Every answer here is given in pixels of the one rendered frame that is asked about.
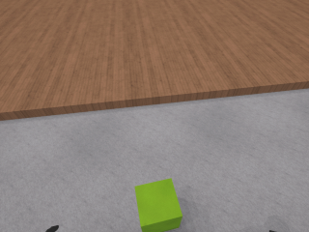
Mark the carton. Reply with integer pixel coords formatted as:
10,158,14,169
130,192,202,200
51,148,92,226
134,178,183,232

